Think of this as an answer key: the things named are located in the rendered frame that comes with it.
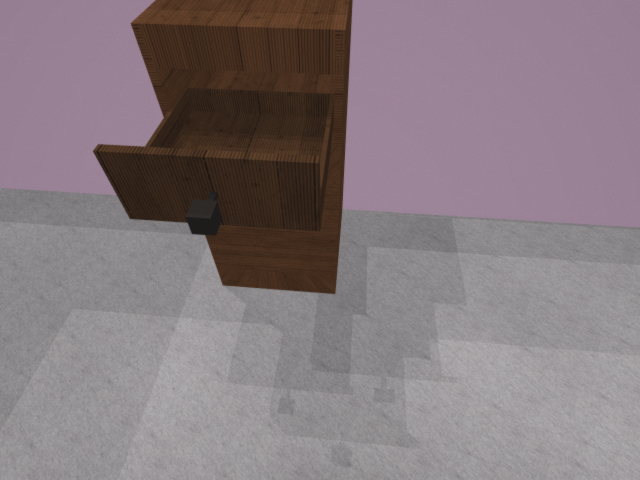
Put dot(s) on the handle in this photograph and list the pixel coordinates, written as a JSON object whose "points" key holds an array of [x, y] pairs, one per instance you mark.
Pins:
{"points": [[204, 216]]}

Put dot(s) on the drawer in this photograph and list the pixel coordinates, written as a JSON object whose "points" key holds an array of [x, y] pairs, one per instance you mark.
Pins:
{"points": [[265, 153]]}

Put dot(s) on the cabinet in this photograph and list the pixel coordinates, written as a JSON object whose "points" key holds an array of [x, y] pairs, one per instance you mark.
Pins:
{"points": [[261, 45]]}

